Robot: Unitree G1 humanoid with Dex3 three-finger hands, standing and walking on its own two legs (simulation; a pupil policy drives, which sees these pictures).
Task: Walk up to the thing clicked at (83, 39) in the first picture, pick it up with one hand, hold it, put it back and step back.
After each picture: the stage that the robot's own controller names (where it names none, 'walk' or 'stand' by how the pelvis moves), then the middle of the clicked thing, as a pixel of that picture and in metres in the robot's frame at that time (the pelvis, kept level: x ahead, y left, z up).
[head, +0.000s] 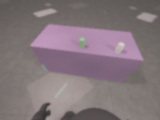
stand; (82, 43) +0.84 +0.13 -0.12
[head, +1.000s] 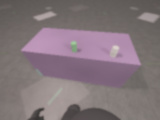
walk; (74, 47) +0.74 +0.25 -0.09
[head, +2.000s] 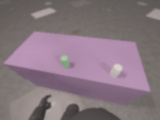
stand; (65, 62) +0.48 +0.25 -0.09
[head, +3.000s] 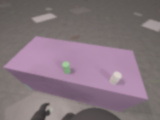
stand; (66, 67) +0.46 +0.23 -0.12
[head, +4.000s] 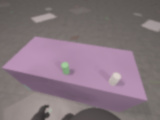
stand; (65, 68) +0.45 +0.24 -0.12
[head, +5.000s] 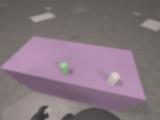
stand; (64, 68) +0.45 +0.25 -0.12
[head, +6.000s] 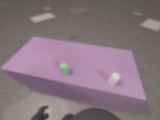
stand; (64, 68) +0.44 +0.25 -0.12
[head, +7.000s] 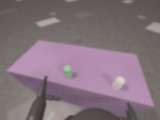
rise first; (68, 72) +0.43 +0.23 -0.12
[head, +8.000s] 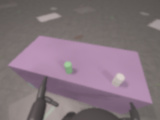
go down; (68, 67) +0.45 +0.23 -0.12
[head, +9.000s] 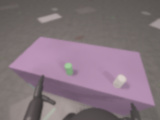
go down; (68, 69) +0.44 +0.23 -0.12
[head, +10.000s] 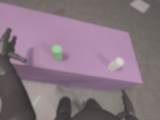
go down; (57, 53) +0.47 +0.21 -0.04
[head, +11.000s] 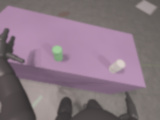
approach; (57, 54) +0.47 +0.22 -0.04
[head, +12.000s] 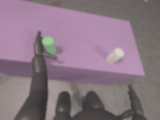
close in; (49, 46) +0.49 +0.23 +0.00
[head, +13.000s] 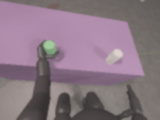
lift; (51, 50) +0.47 +0.21 +0.00
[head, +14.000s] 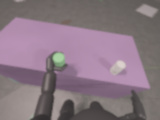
lift; (59, 62) +0.38 +0.19 +0.05
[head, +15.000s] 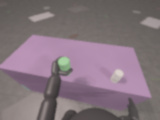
hold; (65, 66) +0.33 +0.17 +0.10
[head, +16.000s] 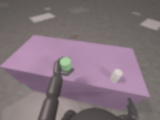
hold; (66, 66) +0.33 +0.16 +0.09
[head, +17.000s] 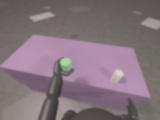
hold; (66, 67) +0.33 +0.16 +0.09
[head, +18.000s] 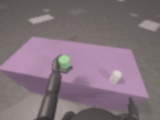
crouch; (65, 64) +0.35 +0.17 +0.10
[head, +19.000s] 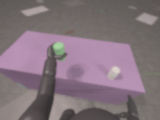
crouch; (60, 52) +0.43 +0.21 +0.11
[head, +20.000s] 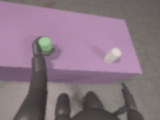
lower; (46, 47) +0.49 +0.23 +0.01
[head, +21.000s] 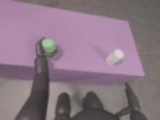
lower; (49, 48) +0.48 +0.22 +0.00
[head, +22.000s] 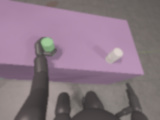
lower; (49, 47) +0.48 +0.22 +0.00
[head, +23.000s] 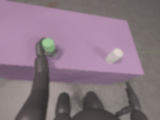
lower; (49, 48) +0.48 +0.22 +0.00
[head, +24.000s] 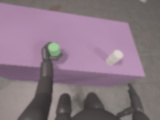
loosen; (55, 52) +0.46 +0.19 +0.00
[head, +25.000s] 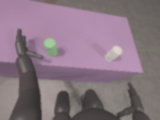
withdraw; (51, 48) +0.47 +0.20 +0.00
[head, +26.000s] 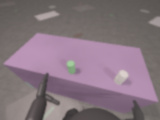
sink last; (71, 67) +0.44 +0.19 -0.07
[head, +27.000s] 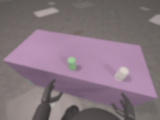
stand; (71, 64) +0.46 +0.19 -0.06
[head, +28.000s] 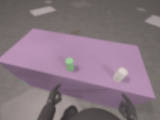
stand; (69, 64) +0.44 +0.19 -0.06
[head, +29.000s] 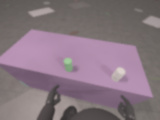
stand; (68, 65) +0.45 +0.19 -0.06
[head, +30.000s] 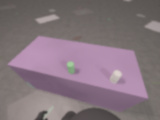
stand; (70, 67) +0.47 +0.20 -0.12
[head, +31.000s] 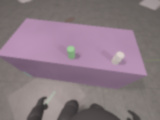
walk; (71, 52) +0.53 +0.18 -0.10
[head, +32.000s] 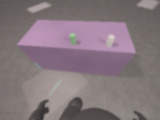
walk; (73, 39) +0.78 +0.26 -0.10
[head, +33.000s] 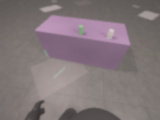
stand; (80, 30) +1.08 +0.22 -0.10
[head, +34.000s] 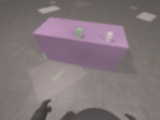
stand; (79, 33) +1.05 +0.21 -0.12
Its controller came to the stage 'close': yes
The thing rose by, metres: 0.23
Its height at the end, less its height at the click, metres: +0.00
